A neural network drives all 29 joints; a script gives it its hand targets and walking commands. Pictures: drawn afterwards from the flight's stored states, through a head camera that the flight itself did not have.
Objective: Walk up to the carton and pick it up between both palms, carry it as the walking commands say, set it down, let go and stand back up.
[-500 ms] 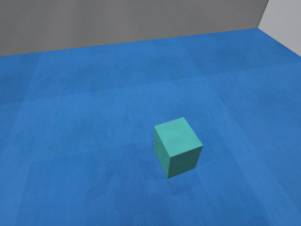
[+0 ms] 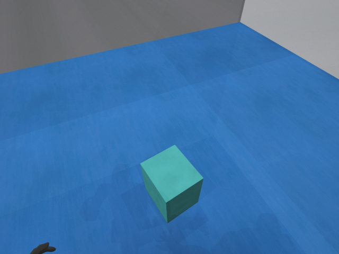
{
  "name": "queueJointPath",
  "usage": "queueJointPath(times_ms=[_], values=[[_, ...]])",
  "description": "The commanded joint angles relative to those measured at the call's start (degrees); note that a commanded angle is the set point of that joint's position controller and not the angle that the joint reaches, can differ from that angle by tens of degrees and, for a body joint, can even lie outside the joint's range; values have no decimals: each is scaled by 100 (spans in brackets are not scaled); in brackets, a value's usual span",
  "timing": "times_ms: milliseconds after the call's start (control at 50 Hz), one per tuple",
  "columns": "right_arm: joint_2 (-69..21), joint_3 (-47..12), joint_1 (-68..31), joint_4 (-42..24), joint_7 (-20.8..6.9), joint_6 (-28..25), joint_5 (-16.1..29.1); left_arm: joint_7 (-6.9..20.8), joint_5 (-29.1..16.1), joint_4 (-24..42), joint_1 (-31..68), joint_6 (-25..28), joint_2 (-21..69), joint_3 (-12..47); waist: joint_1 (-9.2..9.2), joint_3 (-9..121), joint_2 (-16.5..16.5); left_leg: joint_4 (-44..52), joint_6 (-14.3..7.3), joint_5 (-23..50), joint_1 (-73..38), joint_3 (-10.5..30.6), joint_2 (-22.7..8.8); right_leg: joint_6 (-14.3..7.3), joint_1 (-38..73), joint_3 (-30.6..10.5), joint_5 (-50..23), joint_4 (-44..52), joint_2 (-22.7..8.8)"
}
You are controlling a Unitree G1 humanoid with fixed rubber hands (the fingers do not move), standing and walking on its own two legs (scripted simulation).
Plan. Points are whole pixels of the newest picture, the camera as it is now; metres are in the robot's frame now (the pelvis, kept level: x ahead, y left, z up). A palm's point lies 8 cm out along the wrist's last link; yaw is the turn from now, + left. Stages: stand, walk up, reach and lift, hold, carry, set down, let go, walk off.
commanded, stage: walk up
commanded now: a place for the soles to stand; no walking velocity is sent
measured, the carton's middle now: (171, 184) +0.60 +0.00 -0.60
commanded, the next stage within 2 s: none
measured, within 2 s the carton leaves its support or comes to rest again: neither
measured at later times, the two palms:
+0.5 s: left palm out of the picture +0.15 +0.36 -0.10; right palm (290, 239) +0.19 -0.28 -0.08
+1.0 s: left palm (36, 227) +0.23 +0.35 -0.08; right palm (289, 245) +0.18 -0.27 -0.08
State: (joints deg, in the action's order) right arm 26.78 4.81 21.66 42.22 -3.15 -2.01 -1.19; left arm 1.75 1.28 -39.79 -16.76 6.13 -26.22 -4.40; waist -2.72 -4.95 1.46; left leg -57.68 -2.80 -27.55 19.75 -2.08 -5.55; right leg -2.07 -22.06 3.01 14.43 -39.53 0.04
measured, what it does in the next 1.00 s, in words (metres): walks ahead: left foot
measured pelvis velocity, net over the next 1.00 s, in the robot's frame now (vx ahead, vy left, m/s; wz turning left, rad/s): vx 0.11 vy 0.05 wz -0.07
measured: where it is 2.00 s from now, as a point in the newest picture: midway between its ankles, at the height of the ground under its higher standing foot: outside the picture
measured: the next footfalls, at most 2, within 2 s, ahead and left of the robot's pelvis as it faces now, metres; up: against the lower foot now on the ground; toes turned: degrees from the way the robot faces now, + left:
left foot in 0.28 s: +0.19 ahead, +0.16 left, +0.00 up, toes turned +2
right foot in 1.58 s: +0.19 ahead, -0.23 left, +0.00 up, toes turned +6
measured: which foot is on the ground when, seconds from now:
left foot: up 0.00-0.26, down 0.28-1.00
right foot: down 0.00-1.00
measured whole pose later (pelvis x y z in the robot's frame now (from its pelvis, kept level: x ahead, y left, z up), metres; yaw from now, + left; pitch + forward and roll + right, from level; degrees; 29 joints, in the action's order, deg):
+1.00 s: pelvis +0.11 +0.05 +0.03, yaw -4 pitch -2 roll +0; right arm 22.6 0.6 4.8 60.9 -1.5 -1.2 -0.3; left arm -0.2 0.3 -59.2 -6.1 2.5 -22.5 0.0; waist -0.5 -2.9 0.0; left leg -25.9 -0.1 -10.9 13.1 -5.3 -2.6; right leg 0.7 -9.8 0.8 14.7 -26.2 -1.2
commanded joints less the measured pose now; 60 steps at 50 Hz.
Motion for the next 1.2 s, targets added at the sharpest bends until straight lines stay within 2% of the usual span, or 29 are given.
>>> queueJointPath(times_ms=[0,20,60,100,160,200,220,240,260,280,300,340,380,420,440,460,480,500,520,540,560,600,620,660,680,740,800,840,1180], values=[[1114,273,-277,-548,79,-94,45,-184,-140,178,-810,65,-1551,-421,480,245,-319,-972,39,221,2145,691,-211,-1355,1442,-3062,537,2008,-2043],[1090,285,-143,-376,70,-87,30,-205,-142,173,-606,51,-1458,-337,372,100,-518,-617,117,444,1813,556,-244,-1207,1043,-2451,64,2018,-1737],[934,271,132,-181,-1,-69,-35,-192,-72,150,-552,63,-1433,-310,310,54,-999,-8,197,589,1161,211,-137,-1129,485,-1650,-792,1885,-1420],[766,232,-105,-211,-20,-16,-19,-185,-39,153,-615,60,-1413,-308,404,45,-1115,578,164,616,809,-35,-16,-1089,196,-1269,-1324,1751,-1295],[667,202,-305,-200,54,1,34,-193,-2,146,-484,-24,-1408,-282,487,285,-1258,1237,133,917,217,-264,206,-977,107,-1054,-1740,1401,-1201],[583,201,-256,-78,123,-29,58,-219,-31,166,-273,-84,-1363,-221,305,410,-1038,1967,57,1532,-513,-426,375,-810,-203,-868,-1988,883,-1122],[699,244,-160,-10,136,-41,21,-233,-51,152,-204,-126,-1188,-163,204,518,-903,2334,-48,1547,-915,-371,483,-606,-342,-728,-1598,452,-872],[860,313,76,57,167,-75,-61,-252,-71,189,-185,-167,-921,-61,12,773,-630,2464,-206,1603,-1524,0,251,-393,-718,-707,-753,-31,-712],[1218,365,141,20,193,-117,-128,-281,-115,264,-270,-174,-515,60,-37,972,687,3149,-540,1850,-1846,1494,-884,-86,-1200,-363,433,-1235,-193],[1309,319,-290,-157,194,-133,-85,-345,-154,152,-528,-247,-530,56,112,955,847,3693,-1203,1492,-1224,2474,-1681,58,-1150,-363,1992,-1817,15],[1401,337,-458,-159,191,-104,-38,-402,-159,4,-562,-281,-956,-55,21,969,654,3597,-1534,1390,-878,2463,-1820,62,-833,-598,2157,-2197,-136],[1255,255,-970,-96,236,-55,19,-394,-151,-292,-701,-237,-975,-15,228,576,670,3417,-1308,1607,-200,1680,-1467,-12,-560,-622,1867,-1978,-264],[1241,197,-1212,-51,222,-2,25,-341,-109,-523,-858,-215,-876,-1,312,507,965,3069,-957,1693,86,870,-901,-48,-86,-211,1354,-850,-226],[1066,125,-1269,-9,191,30,61,-328,-33,-705,-857,-195,-801,-62,373,633,837,2672,-789,1511,412,652,-722,-26,703,127,618,59,23],[898,60,-1246,13,177,50,62,-349,18,-694,-798,-181,-846,-91,424,638,558,2381,-574,1079,507,640,-656,-62,902,-118,583,554,16],[641,-29,-1350,-49,179,52,80,-364,87,-671,-618,-151,-1003,-103,415,529,-210,1859,-309,566,805,471,-391,-203,824,-1102,734,1125,-539],[420,-91,-1313,26,175,62,156,-371,78,-523,-92,-91,-1321,-146,231,230,-821,1406,50,323,802,93,160,-604,228,-2545,1100,1685,-1427],[674,0,-1345,168,196,91,131,-335,68,-560,192,-101,-1344,-124,182,23,-689,1349,27,21,330,165,173,-866,-378,-2505,741,1624,-1632],[695,20,-1369,263,186,69,141,-316,-2,-565,264,-107,-1328,-73,134,129,-565,1663,-24,253,-72,110,208,-784,-463,-2009,379,1409,-1413],[708,29,-1222,414,194,22,138,-301,-17,-623,401,-124,-1175,-3,85,191,-564,2097,-55,732,-441,166,122,-549,-490,-1468,-172,1088,-1103],[804,56,-1223,493,202,-42,84,-283,-30,-619,454,-152,-958,53,118,371,-297,2500,-167,1181,-698,399,-81,-310,-430,-1010,-401,758,-787],[1008,40,-1358,618,189,-111,46,-266,-75,-785,244,-220,-790,44,320,749,87,2971,-473,1354,-413,1130,-564,-40,321,-508,88,344,-327],[957,0,-1432,647,192,-114,61,-275,-83,-864,244,-225,-792,48,362,821,14,2881,-492,1829,-417,1026,-579,-41,568,-530,-64,376,-360],[880,-81,-1568,803,219,-86,101,-277,-92,-972,396,-220,-760,89,374,664,-33,2892,-333,1942,-305,748,-425,-106,699,-636,-277,658,-477],[866,-83,-1644,862,224,-80,97,-278,-108,-1047,423,-222,-747,110,380,597,133,2949,-279,1828,-337,658,-374,-126,668,-706,-389,765,-502],[757,-136,-1677,1046,219,-55,99,-268,-115,-1212,708,-234,-776,148,309,604,-113,3082,-184,1766,-552,583,-319,-118,650,-725,-459,1048,-588],[817,-147,-1764,1248,213,-34,99,-259,-117,-1380,842,-270,-741,183,305,653,-28,3388,-153,1555,-702,629,-344,-18,819,-662,-419,1289,-572],[713,-189,-1840,1362,210,-25,101,-253,-100,-1490,988,-267,-754,197,283,616,-194,3449,-64,1676,-876,516,-301,-28,833,-755,-541,1571,-658],[603,-219,-2159,1956,234,41,88,-242,-81,-2050,1370,-332,-675,234,244,678,-223,3983,70,2328,-1448,305,-299,95,1396,-720,-1203,2229,-739]])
